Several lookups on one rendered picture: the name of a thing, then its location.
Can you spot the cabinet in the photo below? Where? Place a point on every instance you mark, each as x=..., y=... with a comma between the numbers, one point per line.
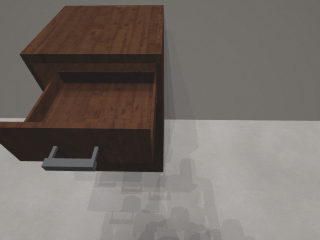
x=105, y=38

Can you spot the drawer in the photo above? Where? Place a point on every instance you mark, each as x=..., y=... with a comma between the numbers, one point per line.
x=81, y=110

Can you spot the handle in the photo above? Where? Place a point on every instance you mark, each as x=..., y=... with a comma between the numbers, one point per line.
x=70, y=164

